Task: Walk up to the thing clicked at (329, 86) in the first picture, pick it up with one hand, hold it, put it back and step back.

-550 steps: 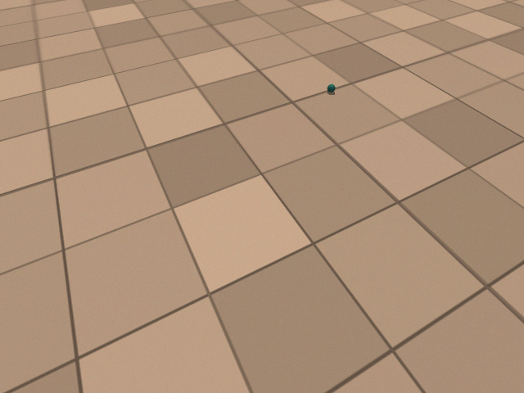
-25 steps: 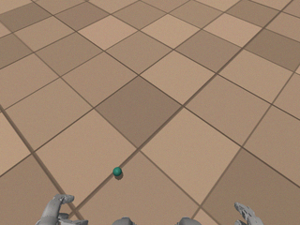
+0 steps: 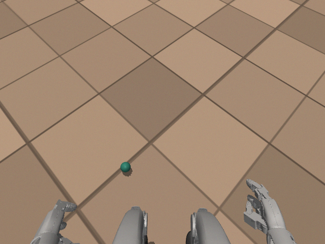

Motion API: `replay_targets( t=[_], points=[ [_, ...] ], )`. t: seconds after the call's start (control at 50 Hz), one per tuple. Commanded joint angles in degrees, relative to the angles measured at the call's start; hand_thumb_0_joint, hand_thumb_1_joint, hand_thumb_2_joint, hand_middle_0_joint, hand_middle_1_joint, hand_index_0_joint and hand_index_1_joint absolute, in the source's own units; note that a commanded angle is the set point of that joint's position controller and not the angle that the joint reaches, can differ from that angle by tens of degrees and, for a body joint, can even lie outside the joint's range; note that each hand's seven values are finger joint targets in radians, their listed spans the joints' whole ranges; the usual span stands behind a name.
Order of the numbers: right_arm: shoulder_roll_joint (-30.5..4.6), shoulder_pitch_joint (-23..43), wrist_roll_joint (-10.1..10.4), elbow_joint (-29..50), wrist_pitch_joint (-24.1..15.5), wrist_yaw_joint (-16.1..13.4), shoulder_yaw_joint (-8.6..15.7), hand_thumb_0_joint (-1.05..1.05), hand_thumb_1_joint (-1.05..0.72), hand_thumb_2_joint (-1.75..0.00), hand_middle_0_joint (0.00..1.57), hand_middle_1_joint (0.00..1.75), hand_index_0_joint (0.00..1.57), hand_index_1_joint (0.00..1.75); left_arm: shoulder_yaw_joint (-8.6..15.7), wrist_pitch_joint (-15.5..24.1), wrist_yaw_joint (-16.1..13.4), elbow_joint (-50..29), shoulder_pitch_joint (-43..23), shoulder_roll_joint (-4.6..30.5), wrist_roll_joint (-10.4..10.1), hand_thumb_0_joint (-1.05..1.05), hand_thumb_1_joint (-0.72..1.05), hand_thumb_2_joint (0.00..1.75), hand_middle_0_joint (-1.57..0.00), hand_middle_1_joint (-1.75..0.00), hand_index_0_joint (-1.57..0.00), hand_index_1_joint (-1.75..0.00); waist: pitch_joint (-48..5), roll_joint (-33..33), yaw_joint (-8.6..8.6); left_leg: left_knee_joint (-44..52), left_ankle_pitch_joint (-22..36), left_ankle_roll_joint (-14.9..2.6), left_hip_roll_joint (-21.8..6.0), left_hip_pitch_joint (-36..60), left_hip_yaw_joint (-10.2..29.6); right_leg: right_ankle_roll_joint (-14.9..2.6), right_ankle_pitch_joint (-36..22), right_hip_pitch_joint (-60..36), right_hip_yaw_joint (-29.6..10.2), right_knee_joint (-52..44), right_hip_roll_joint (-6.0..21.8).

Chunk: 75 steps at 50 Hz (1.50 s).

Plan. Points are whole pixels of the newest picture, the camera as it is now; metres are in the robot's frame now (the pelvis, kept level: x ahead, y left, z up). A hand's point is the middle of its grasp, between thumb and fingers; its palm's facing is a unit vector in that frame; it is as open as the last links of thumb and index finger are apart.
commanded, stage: rise first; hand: left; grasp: from above
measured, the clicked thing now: (125, 167) +0.46 +0.23 -0.63
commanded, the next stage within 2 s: none
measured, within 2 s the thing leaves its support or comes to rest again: neither
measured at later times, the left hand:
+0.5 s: hand (95, 192) +0.28 +0.28 -0.34, palm faces -0.48 -0.32 -0.82, open 13.9 cm
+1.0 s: hand (104, 177) +0.36 +0.28 -0.44, palm faces -0.48 -0.03 -0.88, open 14.0 cm
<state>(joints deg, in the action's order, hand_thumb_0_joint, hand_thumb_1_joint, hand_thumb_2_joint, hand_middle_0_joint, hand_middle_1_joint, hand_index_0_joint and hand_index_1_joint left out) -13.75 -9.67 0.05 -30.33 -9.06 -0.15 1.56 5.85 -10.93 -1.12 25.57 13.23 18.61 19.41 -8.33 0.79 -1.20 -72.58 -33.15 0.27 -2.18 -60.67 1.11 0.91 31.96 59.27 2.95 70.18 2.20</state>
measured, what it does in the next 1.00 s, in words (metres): lowers itself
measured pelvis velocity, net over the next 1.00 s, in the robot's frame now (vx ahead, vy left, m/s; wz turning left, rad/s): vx -0.08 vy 0.01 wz -0.08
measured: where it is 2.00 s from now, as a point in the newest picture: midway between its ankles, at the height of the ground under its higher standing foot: outside the picture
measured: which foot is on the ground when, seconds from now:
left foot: down 0.00-1.00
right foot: down 0.00-1.00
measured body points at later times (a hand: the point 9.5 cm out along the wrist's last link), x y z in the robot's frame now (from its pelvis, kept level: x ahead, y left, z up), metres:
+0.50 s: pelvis -0.07 -0.01 -0.20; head +0.14 +0.00 +0.20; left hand +0.30 +0.29 -0.30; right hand +0.07 -0.28 -0.34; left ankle +0.01 +0.12 -0.63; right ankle +0.01 -0.13 -0.63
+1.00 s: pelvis -0.08 +0.01 -0.29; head +0.14 +0.04 +0.10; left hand +0.38 +0.28 -0.39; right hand -0.04 -0.28 -0.40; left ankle +0.01 +0.12 -0.63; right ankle +0.01 -0.13 -0.63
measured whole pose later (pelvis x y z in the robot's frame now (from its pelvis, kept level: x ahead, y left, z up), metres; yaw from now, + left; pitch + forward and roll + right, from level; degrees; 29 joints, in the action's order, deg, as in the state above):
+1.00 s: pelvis -0.08 +0.01 -0.29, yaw -5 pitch +35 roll -7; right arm -15.6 -9.0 -5.5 -43.6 -1.6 6.0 1.9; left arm 6.1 15.1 -17.2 72.7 -45.7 39.7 70.2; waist -5.8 0.4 -8.9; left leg -130.0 -39.2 -0.9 -1.6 -125.8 5.2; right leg 1.4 37.5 122.5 3.2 125.4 2.3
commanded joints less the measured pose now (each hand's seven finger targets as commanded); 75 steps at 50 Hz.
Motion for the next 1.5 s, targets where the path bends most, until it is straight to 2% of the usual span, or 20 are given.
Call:
replay_targets(
  t=[0.0,0.08,0.14,0.22,0.26,0.36,0.42,0.5,0.54,0.6,0.64,0.72,0.78,0.92,0.96,1.06,1.1,1.3,1.34,1.48],
  points=[
    [-9.03,-0.28,0.33,5.19,-3.73,-0.33,3.79,0.00,-0.84,-0.88,0.20,0.30,0.20,0.30,3.65,5.51,-1.82,-1.67,-8.83,10.98,5.17,0.00,-0.52,0.99,-0.06,-1.08,-0.07,-1.08,-14.55,1.43,-1.96,0.37,13.38,-0.79,1.94,1.56,-0.14,-2.00,-11.67,1.53,-1.19,0.55,-1.96],
    [-10.48,0.80,0.42,3.59,-4.96,0.40,4.56,0.00,-0.84,-0.88,0.20,0.30,0.20,0.30,3.58,10.35,-3.20,0.40,-16.01,13.89,10.48,0.00,-0.53,1.00,-0.07,-1.08,-0.07,-1.08,-19.51,4.13,-1.49,-4.60,9.58,-0.26,1.82,-3.95,1.06,-2.21,-8.45,9.94,-1.47,8.04,-1.66],
    [-11.19,0.59,0.72,1.90,-4.91,0.76,4.87,0.00,-0.86,-0.89,0.20,0.30,0.20,0.30,4.24,12.85,-4.63,2.51,-19.06,16.78,14.45,0.00,-0.54,1.00,-0.07,-1.09,-0.07,-1.09,-26.60,5.17,-0.56,-9.99,13.98,-0.39,1.90,-5.74,0.97,-2.51,-11.41,13.70,-1.50,13.53,-1.80],
    [-11.94,0.15,0.55,-0.74,-4.12,1.32,5.60,0.00,-0.87,-0.89,0.20,0.30,0.20,0.30,4.59,14.91,-6.42,7.80,-25.97,19.06,19.13,0.00,-0.55,1.01,-0.06,-1.09,-0.06,-1.09,-29.38,4.96,-0.39,-16.35,14.47,-0.74,2.00,-12.08,0.79,-2.64,-11.57,19.93,-1.16,19.01,-2.03],
    [-11.88,-0.25,0.26,-1.63,-3.58,1.59,6.01,0.00,-0.87,-0.89,0.20,0.30,0.20,0.30,5.51,15.95,-7.33,8.07,-31.21,21.88,21.46,0.00,-0.53,1.00,-0.06,-1.09,-0.07,-1.08,-32.60,4.38,0.01,-19.96,12.82,-1.12,2.26,-15.80,-0.36,-2.41,-11.09,20.10,-1.63,20.31,-1.99],
    [-12.11,-2.24,-0.27,-4.02,-2.11,2.22,6.44,0.00,-0.88,-0.90,0.20,0.30,0.20,0.30,4.03,18.11,-8.28,16.46,-42.10,23.33,26.59,0.00,-0.55,1.02,-0.07,-1.06,-0.07,-1.06,-33.55,0.52,-1.61,-26.37,6.77,-1.69,2.39,-26.19,-0.88,-2.12,-6.47,24.06,-1.26,24.25,-2.05],
    [-12.79,-3.05,-0.89,-5.27,-1.22,2.59,6.75,0.00,-0.89,-0.90,0.20,0.30,0.20,0.30,5.65,20.24,-9.15,18.04,-48.03,28.29,30.22,0.00,-0.54,1.02,-0.07,-1.06,-0.08,-1.06,-37.54,2.03,-0.22,-29.54,5.45,-1.76,2.41,-27.41,-1.18,-2.22,-4.52,26.16,-0.99,27.13,-2.02],
    [-12.98,-4.70,-1.48,-7.00,0.18,2.89,6.56,0.00,-0.90,-0.90,0.20,0.30,0.20,0.30,4.54,22.29,-10.52,24.26,-54.57,29.18,34.06,0.00,-0.55,1.03,-0.07,-1.04,-0.07,-1.04,-35.21,1.40,-2.40,-32.41,1.67,-1.91,2.48,-32.31,-0.60,-2.33,-0.46,31.86,0.27,30.26,-2.36],
    [-12.93,-5.33,-1.94,-8.15,1.03,3.06,6.43,0.00,-0.90,-0.90,0.20,0.30,0.20,0.30,5.82,23.16,-11.50,26.47,-56.31,32.52,35.80,0.00,-0.56,1.04,-0.08,-1.03,-0.07,-1.04,-35.07,2.00,-2.03,-33.67,-1.23,-2.19,2.67,-34.55,-0.78,-2.34,2.98,32.64,0.22,30.99,-2.47],
    [-13.03,-4.68,-2.46,-6.70,2.35,3.32,6.31,0.00,-0.90,-0.90,0.20,0.30,0.20,0.30,5.10,24.62,-13.15,22.68,-64.35,34.10,38.71,0.00,-0.55,1.04,-0.08,-1.01,-0.07,-1.02,-38.95,5.34,-2.48,-35.23,-0.65,-1.96,2.65,-32.98,-0.76,-2.57,2.56,34.62,0.89,33.26,-2.64],
    [-13.32,-6.51,-2.76,-8.77,3.40,3.57,5.93,0.00,-0.90,-0.90,0.20,0.30,0.20,0.30,4.01,24.47,-13.98,28.76,-64.19,33.04,40.23,0.00,-0.55,1.03,-0.08,-0.99,-0.08,-1.00,-35.51,6.28,-4.24,-36.11,-0.87,-1.91,2.54,-33.83,-0.01,-2.64,1.99,38.09,1.75,35.01,-2.56],
    [-13.96,-7.77,-3.65,-10.16,5.07,3.95,5.60,0.00,-0.90,-0.90,0.20,0.30,0.20,0.30,4.19,24.89,-15.63,32.91,-67.36,35.31,43.78,0.00,-0.54,1.03,-0.09,-0.98,-0.08,-0.99,-34.76,9.46,-4.56,-36.72,-1.29,-1.46,2.39,-33.07,1.63,-3.12,1.88,43.40,2.97,38.54,-2.33],
    [-14.53,-7.83,-4.04,-10.59,5.60,4.42,5.44,0.00,-0.90,-0.90,0.20,0.30,0.20,0.30,2.29,25.42,-16.23,34.08,-71.34,33.96,45.22,0.00,-0.53,1.02,-0.09,-0.97,-0.08,-0.98,-33.71,10.74,-6.33,-37.57,-1.43,-1.16,2.14,-32.80,3.04,-3.20,1.32,47.49,3.94,40.96,-2.15],
    [-14.37,-8.51,-5.38,-11.34,6.95,5.26,4.14,0.00,-0.90,-0.90,0.20,0.30,0.20,0.30,3.52,26.47,-18.49,40.27,-73.43,37.65,50.16,0.00,-0.54,1.02,-0.08,-0.98,-0.07,-0.99,-33.28,10.60,-7.00,-41.85,1.31,-1.64,2.61,-36.25,1.63,-3.18,-0.97,47.91,3.76,42.99,-2.32],
    [-14.61,-8.86,-5.86,-11.60,6.97,5.55,4.29,0.00,-0.90,-0.90,0.20,0.30,0.20,0.30,1.95,27.07,-18.92,38.73,-76.22,36.26,51.31,0.00,-0.54,1.02,-0.08,-0.99,-0.07,-0.99,-33.99,12.94,-7.39,-42.52,2.81,-1.39,2.62,-35.02,1.44,-3.24,-2.14,48.69,3.84,43.71,-2.29],
    [-14.63,-9.85,-6.92,-12.78,7.23,6.13,3.58,0.00,-0.90,-0.90,0.20,0.30,0.20,0.30,3.50,27.44,-21.09,43.98,-77.93,38.68,53.58,0.00,-0.54,1.01,-0.07,-0.99,-0.07,-0.99,-33.39,11.77,-8.60,-45.25,3.48,-1.75,2.40,-37.09,1.31,-2.92,-3.21,49.54,4.09,45.24,-2.34],
    [-14.90,-8.67,-7.23,-11.70,6.87,6.38,3.55,0.00,-0.90,-0.91,0.20,0.30,0.20,0.30,2.14,27.52,-21.56,43.92,-80.16,37.04,53.38,0.00,-0.53,1.00,-0.08,-1.01,-0.08,-1.00,-33.24,12.04,-8.86,-45.57,2.78,-1.83,2.48,-37.72,1.18,-2.98,-2.68,50.42,4.21,45.52,-2.43],
    [-15.09,-9.63,-8.48,-12.39,6.34,6.86,2.49,0.00,-0.91,-0.91,0.20,0.30,0.20,0.30,3.21,26.06,-23.00,48.41,-81.38,39.48,54.08,0.00,-0.51,0.97,-0.08,-1.03,-0.10,-1.01,-34.31,13.08,-9.41,-48.28,4.02,-2.01,2.51,-39.81,0.60,-2.78,-4.29,49.61,4.57,47.57,-2.78],
    [-15.28,-9.82,-8.57,-12.36,6.39,7.05,2.26,0.00,-0.90,-0.90,0.20,0.30,0.20,0.30,2.99,25.94,-23.03,48.26,-82.87,39.61,53.73,0.00,-0.52,0.98,-0.07,-1.04,-0.09,-1.02,-34.24,11.54,-10.51,-49.13,3.77,-2.32,2.38,-41.29,0.69,-2.54,-4.55,48.75,4.68,47.61,-2.86],
    [-15.69,-9.93,-8.73,-12.34,6.36,7.15,1.62,0.00,-0.91,-0.90,0.20,0.30,0.20,0.30,3.81,25.80,-22.97,47.29,-83.85,41.43,53.49,0.00,-0.52,0.98,-0.07,-1.04,-0.09,-1.03,-34.84,13.72,-10.21,-50.15,4.09,-2.07,2.25,-41.30,0.97,-2.77,-4.80,49.84,4.90,49.06,-3.00]
  ],
)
